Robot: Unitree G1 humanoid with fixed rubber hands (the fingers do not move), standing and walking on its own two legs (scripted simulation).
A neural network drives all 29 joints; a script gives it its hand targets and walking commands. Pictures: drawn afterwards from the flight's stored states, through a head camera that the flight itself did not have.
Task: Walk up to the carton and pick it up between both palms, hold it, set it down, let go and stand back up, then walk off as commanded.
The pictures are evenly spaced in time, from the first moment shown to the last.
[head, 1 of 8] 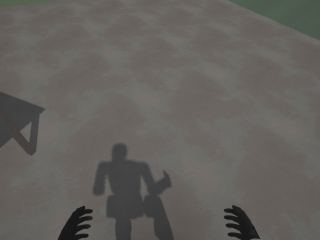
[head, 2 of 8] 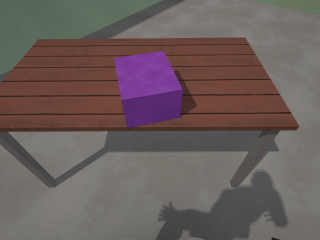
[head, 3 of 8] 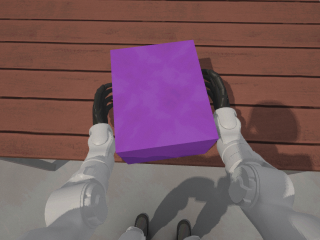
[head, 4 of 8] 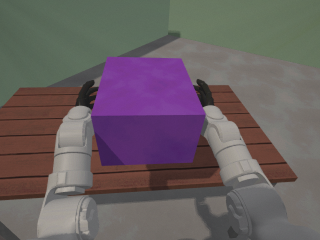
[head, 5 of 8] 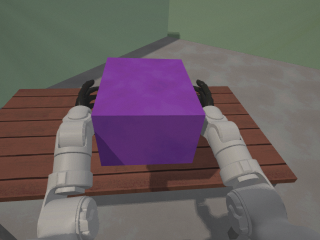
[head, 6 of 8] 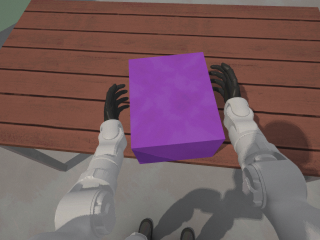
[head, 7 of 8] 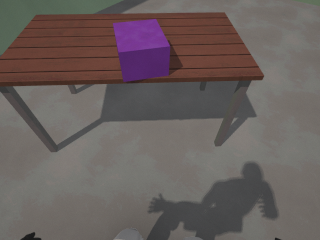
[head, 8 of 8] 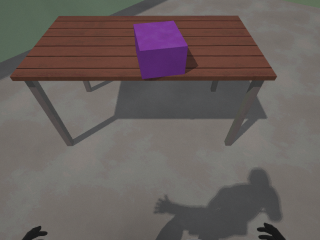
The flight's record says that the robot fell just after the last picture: no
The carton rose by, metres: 0.26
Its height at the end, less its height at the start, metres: +0.00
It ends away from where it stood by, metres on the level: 0.02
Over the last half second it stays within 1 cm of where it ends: yes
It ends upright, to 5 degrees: yes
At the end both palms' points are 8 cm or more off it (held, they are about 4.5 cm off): yes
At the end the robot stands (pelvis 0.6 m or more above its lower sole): yes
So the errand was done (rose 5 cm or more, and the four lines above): yes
